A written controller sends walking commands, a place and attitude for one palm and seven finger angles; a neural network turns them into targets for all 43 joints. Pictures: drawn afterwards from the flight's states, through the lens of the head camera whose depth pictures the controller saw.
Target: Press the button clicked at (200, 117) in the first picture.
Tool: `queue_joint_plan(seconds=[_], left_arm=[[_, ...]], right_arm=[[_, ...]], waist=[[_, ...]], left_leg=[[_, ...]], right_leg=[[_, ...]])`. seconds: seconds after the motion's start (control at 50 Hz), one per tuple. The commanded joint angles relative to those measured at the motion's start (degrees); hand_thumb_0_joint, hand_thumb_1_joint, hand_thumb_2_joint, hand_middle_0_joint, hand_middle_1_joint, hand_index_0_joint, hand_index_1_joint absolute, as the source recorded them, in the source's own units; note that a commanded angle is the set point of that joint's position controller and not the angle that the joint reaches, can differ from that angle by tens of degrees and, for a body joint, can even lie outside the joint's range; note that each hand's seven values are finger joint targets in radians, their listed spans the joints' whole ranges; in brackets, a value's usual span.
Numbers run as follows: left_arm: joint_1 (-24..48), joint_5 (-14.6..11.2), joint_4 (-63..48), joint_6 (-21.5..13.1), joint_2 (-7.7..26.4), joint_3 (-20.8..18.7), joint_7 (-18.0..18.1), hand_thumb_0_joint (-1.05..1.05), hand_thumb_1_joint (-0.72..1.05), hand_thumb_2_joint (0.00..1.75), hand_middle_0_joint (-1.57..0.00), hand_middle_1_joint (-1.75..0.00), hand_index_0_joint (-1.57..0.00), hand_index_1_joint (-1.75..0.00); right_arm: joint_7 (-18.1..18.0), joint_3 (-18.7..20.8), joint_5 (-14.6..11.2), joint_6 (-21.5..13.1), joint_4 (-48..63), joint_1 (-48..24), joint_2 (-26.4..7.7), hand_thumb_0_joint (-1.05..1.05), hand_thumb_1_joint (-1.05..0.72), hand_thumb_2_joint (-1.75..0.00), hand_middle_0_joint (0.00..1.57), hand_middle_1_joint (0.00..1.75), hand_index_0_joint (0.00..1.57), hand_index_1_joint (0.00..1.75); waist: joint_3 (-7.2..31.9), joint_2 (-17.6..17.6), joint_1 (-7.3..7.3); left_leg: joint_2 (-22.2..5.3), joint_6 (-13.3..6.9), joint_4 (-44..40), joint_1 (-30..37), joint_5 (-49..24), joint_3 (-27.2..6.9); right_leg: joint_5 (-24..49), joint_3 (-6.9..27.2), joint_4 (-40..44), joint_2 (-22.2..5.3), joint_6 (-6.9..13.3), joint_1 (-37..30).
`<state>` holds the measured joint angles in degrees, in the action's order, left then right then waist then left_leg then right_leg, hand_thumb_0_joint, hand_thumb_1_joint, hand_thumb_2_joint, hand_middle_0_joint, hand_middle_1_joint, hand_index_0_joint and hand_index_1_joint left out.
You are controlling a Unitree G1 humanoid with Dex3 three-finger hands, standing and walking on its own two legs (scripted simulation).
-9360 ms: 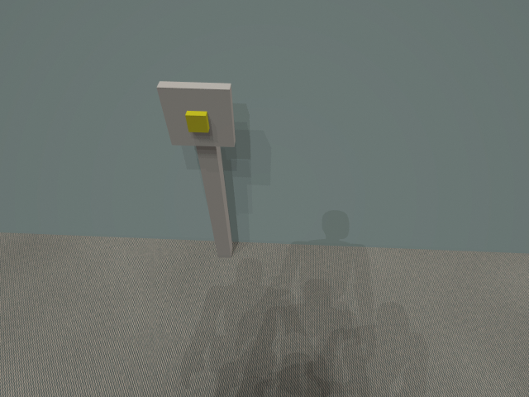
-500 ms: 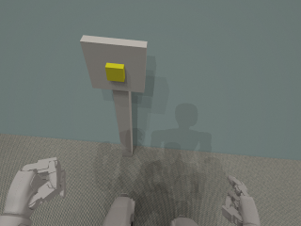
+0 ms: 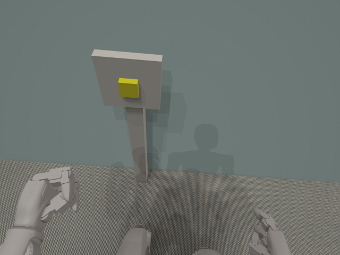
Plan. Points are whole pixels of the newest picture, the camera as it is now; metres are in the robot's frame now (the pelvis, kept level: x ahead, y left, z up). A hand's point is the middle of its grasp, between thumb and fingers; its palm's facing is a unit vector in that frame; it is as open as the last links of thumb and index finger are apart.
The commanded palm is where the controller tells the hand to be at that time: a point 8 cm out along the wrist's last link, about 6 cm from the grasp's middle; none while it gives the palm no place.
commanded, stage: raise the hand and make a fist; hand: left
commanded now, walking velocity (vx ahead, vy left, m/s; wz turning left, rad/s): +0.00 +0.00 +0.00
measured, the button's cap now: (129, 87) +0.54 +0.16 +0.07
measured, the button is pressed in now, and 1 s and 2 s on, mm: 0 0 0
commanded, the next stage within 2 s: aim a knuckle at the button in 0.48 s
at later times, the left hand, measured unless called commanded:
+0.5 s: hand (85, 187) +0.24 +0.19 +0.06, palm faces +0.01 -1.00 -0.05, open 3.1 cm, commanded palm +0.22 +0.25 +0.07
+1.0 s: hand (109, 161) +0.31 +0.16 +0.06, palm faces -0.03 -1.00 -0.03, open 3.1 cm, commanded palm +0.29 +0.22 +0.06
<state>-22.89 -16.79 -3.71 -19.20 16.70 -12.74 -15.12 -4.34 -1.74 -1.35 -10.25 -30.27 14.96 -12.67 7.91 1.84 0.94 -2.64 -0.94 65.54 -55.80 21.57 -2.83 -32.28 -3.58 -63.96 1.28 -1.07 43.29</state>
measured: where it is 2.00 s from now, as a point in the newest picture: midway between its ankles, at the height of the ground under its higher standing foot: outside the picture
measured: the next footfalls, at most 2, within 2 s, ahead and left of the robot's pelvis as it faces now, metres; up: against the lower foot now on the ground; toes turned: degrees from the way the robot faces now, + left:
none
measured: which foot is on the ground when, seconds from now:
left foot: down 0.00-1.00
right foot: down 0.00-1.00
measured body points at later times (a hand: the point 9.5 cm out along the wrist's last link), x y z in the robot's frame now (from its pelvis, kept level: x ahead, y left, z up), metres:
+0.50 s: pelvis +0.02 -0.01 +0.00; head +0.06 +0.00 +0.45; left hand +0.23 +0.25 +0.07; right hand +0.19 -0.25 -0.07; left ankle +0.10 +0.10 -0.65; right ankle +0.00 -0.14 -0.65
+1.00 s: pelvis +0.02 -0.02 +0.00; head +0.08 -0.01 +0.45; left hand +0.30 +0.22 +0.06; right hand +0.18 -0.26 -0.08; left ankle +0.10 +0.10 -0.65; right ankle +0.00 -0.14 -0.65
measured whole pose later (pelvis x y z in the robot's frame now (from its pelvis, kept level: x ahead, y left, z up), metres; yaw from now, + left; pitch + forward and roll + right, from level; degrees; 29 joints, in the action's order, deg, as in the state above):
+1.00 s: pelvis +0.02 -0.02 +0.00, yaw -1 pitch +14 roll -3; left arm -7.2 -14.4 7.3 -18.1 14.6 -9.4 -12.5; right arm -4.2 -1.6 -0.6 -7.5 -31.2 14.4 -13.3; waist 8.5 2.1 1.5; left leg -3.4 0.5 65.6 -56.8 23.4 -2.1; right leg -34.4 -2.7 -65.2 1.9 0.3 45.3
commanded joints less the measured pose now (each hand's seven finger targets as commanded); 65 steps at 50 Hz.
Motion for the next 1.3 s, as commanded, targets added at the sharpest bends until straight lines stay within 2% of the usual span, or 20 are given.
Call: queue_joint_plan(seconds=[0.0, 0.04, 0.08, 0.12, 0.2, 0.56, 0.62, 0.64, 0.68, 0.74, 0.76, 0.82, 0.88, 0.92, 0.94, 1.02, 1.06, 1.12, 1.16, 1.28], left_arm=[[3.42, -0.73, -11.34, -2.1, 7.06, -3.32, 0.21, 0.0, 0.9, 0.9, -1.3, -1.5, -1.3, -1.5], [4.13, -0.88, -10.88, -1.89, 7.01, -3.41, 0.35, 0.0, 0.9, 0.9, -1.3, -1.5, -1.3, -1.5], [4.02, -1.04, -9.94, -1.92, 7.05, -4.05, 0.6, 0.0, 0.9, 0.9, -1.3, -1.5, -1.3, -1.5], [4.16, -1.3, -8.77, -2.37, 6.91, -4.37, 0.52, 0.0, 0.9, 0.9, -1.3, -1.5, -1.3, -1.5], [4.62, -1.07, -9.6, -3.62, 6.28, -3.41, 0.21, 0.0, 0.9, 0.9, -1.3, -1.5, -1.3, -1.5], [4.98, -1.67, -9.01, -3.99, 6.58, -3.92, -1.24, 0.0, 0.9, 0.9, -1.3, -1.5, -1.3, -1.5], [11.21, -1.72, -6.1, -4.17, 6.56, -3.28, -1.5, 0.0, 0.9, 0.9, -1.3, -1.5, -1.3, -1.5], [12.7, -1.73, -5.77, -4.54, 7.29, -4.12, -1.51, 0.0, 0.9, 0.9, -1.3, -1.5, -1.3, -1.5], [14.43, -1.61, -5.08, -4.75, 5.77, -2.33, -1.73, 0.0, 0.9, 0.9, -1.3, -1.5, -1.3, -1.5], [15.62, -1.17, -5.21, -4.54, 6.05, -1.9, -1.48, 0.0, 0.9, 0.9, -1.3, -1.5, -1.3, -1.5], [17.68, -0.72, -6.05, -4.39, 5.91, -0.92, -1.24, 0.0, 0.9, 0.9, -1.3, -1.5, -1.3, -1.5], [18.61, -0.13, -3.91, -3.49, 7.33, -2.32, 0.1, 0.0, 0.9, 0.9, -1.3, -1.5, -1.3, -1.5], [21.56, 1.15, -2.48, -2.62, 5.05, -0.06, 1.94, 0.0, 0.9, 0.9, -1.3, -1.5, -1.3, -1.5], [21.85, 1.52, -0.12, -2.19, 5.82, -1.12, 3.15, 0.0, 0.9, 0.9, -1.3, -1.5, -1.3, -1.5], [22.95, 1.71, 0.76, -2.17, 6.14, -1.75, 3.67, 0.0, 0.9, 0.9, -1.3, -1.5, -1.3, -1.5], [29.24, 2.93, 3.11, -3.01, 4.73, 0.24, 5.07, 0.0, 0.9, 0.9, -1.3, -1.5, -1.3, -1.5], [32.71, 3.49, 4.03, -3.74, 4.05, 1.19, 5.46, 0.0, 0.9, 0.9, -1.3, -1.5, -1.3, -1.5], [34.4, 3.85, 6.36, -4.35, 5.29, 0.43, 5.81, 0.0, 0.9, 0.9, -1.3, -1.5, -1.3, -1.5], [36.19, 4.36, 7.43, -4.78, 4.12, 1.42, 6.12, 0.0, 0.9, 0.9, -1.3, -1.5, -1.3, -1.5], [42.35, 5.31, 12.87, -4.85, 3.8, 1.56, 7.64, 0.0, 0.9, 0.9, -1.3, -1.5, -1.3, -1.5]], right_arm=[[-0.64, 3.61, -0.57, -3.17, 9.68, -4.22, -8.28, 0.0, -0.9, -0.9, 0.2, 0.3, 0.2, 0.3], [-0.82, 3.61, -0.53, -3.08, 9.61, -4.14, -8.25, 0.0, -0.9, -0.9, 0.2, 0.3, 0.2, 0.3], [-0.85, 3.61, -0.44, -2.9, 9.4, -3.92, -8.17, 0.0, -0.9, -0.9, 0.2, 0.3, 0.2, 0.3], [-0.85, 3.7, -0.35, -2.81, 9.19, -3.87, -8.11, 0.0, -0.9, -0.9, 0.2, 0.3, 0.2, 0.3], [-0.57, 3.68, -0.32, -2.68, 9.35, -3.79, -7.93, 0.0, -0.9, -0.9, 0.2, 0.3, 0.2, 0.3], [-0.68, 4.12, -0.09, -1.5, 9.09, -3.64, -7.56, 0.0, -0.9, -0.9, 0.2, 0.3, 0.2, 0.3], [-0.95, 3.74, 0.06, -1.31, 7.94, -3.18, -7.91, 0.0, -0.9, -0.9, 0.2, 0.3, 0.2, 0.3], [-1.06, 3.76, 0.19, -1.4, 7.77, -3.17, -8.15, 0.0, -0.9, -0.9, 0.2, 0.3, 0.2, 0.3], [-1.06, 3.6, 0.13, -1.52, 7.88, -3.09, -8.18, 0.0, -0.9, -0.9, 0.2, 0.3, 0.2, 0.3], [-1.06, 3.71, 0.17, -1.65, 7.95, -2.93, -8.37, 0.0, -0.9, -0.9, 0.2, 0.3, 0.2, 0.3], [-1.07, 3.66, 0.15, -1.68, 7.93, -2.93, -8.5, 0.0, -0.9, -0.9, 0.2, 0.3, 0.2, 0.3], [-0.92, 3.6, 0.3, -1.37, 7.41, -2.4, -8.64, 0.0, -0.9, -0.9, 0.2, 0.3, 0.2, 0.3], [-0.48, 3.52, 0.34, -0.72, 7.55, -2.71, -8.44, 0.0, -0.9, -0.9, 0.2, 0.3, 0.2, 0.3], [-0.31, 3.55, 0.53, -0.24, 7.3, -2.24, -8.66, 0.0, -0.9, -0.9, 0.2, 0.3, 0.2, 0.3], [-0.23, 3.56, 0.56, 0.14, 7.25, -2.47, -8.6, 0.0, -0.9, -0.9, 0.2, 0.3, 0.2, 0.3], [0.07, 3.64, 0.67, 0.83, 6.64, -1.97, -8.72, 0.0, -0.9, -0.9, 0.2, 0.3, 0.2, 0.3], [0.09, 3.76, 0.73, 1.09, 6.14, -1.87, -8.71, 0.0, -0.9, -0.9, 0.2, 0.3, 0.2, 0.3], [0.15, 3.87, 0.81, 1.46, 5.42, -1.23, -9.0, 0.0, -0.9, -0.9, 0.2, 0.3, 0.2, 0.3], [0.31, 3.99, 0.93, 1.71, 4.98, -1.15, -8.8, 0.0, -0.9, -0.9, 0.2, 0.3, 0.2, 0.3], [0.83, 4.13, 0.97, 3.2, 4.17, -0.56, -8.97, 0.0, -0.9, -0.9, 0.2, 0.3, 0.2, 0.3]], waist=[[7.93, 4.99, -0.29], [7.73, 3.24, -0.18], [7.66, 3.65, -0.52], [7.51, 1.3, -0.47], [8.27, 4.1, -0.64], [11.81, 2.18, -0.8], [9.07, 0.57, 0.76], [10.23, 0.66, 0.43], [10.42, 1.57, 0.69], [13.08, 2.55, 0.0], [13.74, 3.7, 0.38], [14.16, 2.62, -0.07], [13.61, 3.44, 0.19], [13.55, 1.18, 0.17], [13.73, 1.68, -0.15], [13.83, 0.62, 0.96], [14.93, 1.89, 1.25], [16.0, 0.99, 1.26], [17.24, 1.98, 1.2], [16.09, 0.94, 1.68]], left_leg=[[1.08, -0.54, -15.04, 19.15, 9.55, -2.62], [1.16, -0.67, -14.5, 18.68, 8.41, -2.17], [1.19, -0.53, -14.13, 18.71, 6.9, -1.71], [1.16, -0.66, -13.47, 18.06, 5.69, -1.73], [1.19, -0.51, -12.88, 19.38, 3.24, -0.96], [1.39, -0.95, -9.18, 19.41, -5.37, 0.49], [1.26, -1.06, -7.83, 16.97, -3.3, 0.27], [1.23, -0.96, -7.41, 16.74, -3.49, 0.33], [1.21, -0.92, -7.56, 17.32, -3.01, 0.2], [1.11, -0.97, -7.79, 18.85, -4.37, 0.27], [1.05, -0.98, -7.86, 19.83, -4.54, 0.19], [0.95, -0.91, -8.1, 19.31, -4.79, 0.07], [0.91, -0.73, -8.83, 20.07, -4.45, 0.05], [0.85, -0.83, -8.75, 19.11, -4.42, -0.02], [0.96, -0.7, -8.78, 18.76, -4.38, 0.31], [0.83, -0.76, -8.57, 18.74, -3.72, 0.1], [0.79, -0.66, -8.41, 19.99, -4.18, 0.31], [0.71, -0.76, -8.06, 20.05, -4.71, 0.4], [0.72, -0.58, -7.96, 21.24, -6.15, 0.53], [0.71, -0.45, -7.96, 20.32, -5.2, 0.58]], right_leg=[[1.0, -0.81, 12.41, 1.4, 2.12, 5.76], [1.09, -0.64, 12.86, 1.39, 2.01, 5.14], [1.54, -0.56, 13.04, 1.41, 2.06, 4.79], [2.09, -0.51, 12.88, 1.64, 2.02, 4.55], [3.63, -0.28, 12.59, 1.43, 2.14, 4.6], [11.46, 1.12, 11.79, 1.38, 1.71, 2.53], [9.11, 1.51, 11.78, 1.56, 1.53, 4.92], [9.18, 1.77, 11.42, 1.33, 1.58, 4.84], [8.65, 1.45, 11.1, 1.32, 1.71, 5.71], [10.01, 1.43, 10.69, 1.29, 1.85, 4.8], [10.29, 1.4, 10.52, 1.23, 1.85, 5.39], [10.4, 1.3, 10.43, 1.41, 1.94, 4.48], [10.48, 0.81, 10.25, 1.16, 1.9, 5.63], [10.53, 0.74, 10.29, 1.33, 1.87, 5.15], [10.6, 0.95, 10.41, 1.12, 1.89, 4.88], [10.04, 0.93, 10.23, 1.15, 1.9, 5.77], [10.6, 1.02, 10.08, 0.94, 1.87, 6.54], [11.14, 1.29, 10.17, 1.14, 1.93, 6.06], [12.74, 1.24, 9.67, 0.9, 1.92, 6.29], [12.33, 1.14, 9.62, 0.87, 1.87, 7.38]])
